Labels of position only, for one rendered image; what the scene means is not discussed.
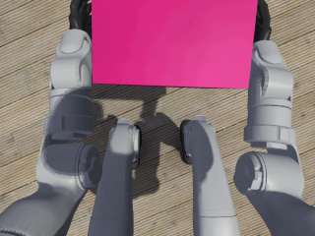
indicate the right robot hand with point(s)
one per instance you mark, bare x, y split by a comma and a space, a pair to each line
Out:
262, 29

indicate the left robot hand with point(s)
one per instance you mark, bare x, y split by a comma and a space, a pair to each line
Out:
80, 18

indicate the robot right upper arm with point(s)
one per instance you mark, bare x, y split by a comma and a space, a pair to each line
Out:
273, 184

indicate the right robot thigh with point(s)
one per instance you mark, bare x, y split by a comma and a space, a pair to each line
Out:
213, 208

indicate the carton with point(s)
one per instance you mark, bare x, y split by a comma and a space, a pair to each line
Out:
193, 44

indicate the robot left upper arm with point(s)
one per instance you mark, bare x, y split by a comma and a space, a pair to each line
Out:
64, 173

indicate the robot left foot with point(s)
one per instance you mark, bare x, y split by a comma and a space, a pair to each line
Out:
136, 162

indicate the left robot forearm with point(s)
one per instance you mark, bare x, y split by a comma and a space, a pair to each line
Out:
70, 91

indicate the right robot forearm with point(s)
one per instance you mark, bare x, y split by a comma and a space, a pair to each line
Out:
269, 103

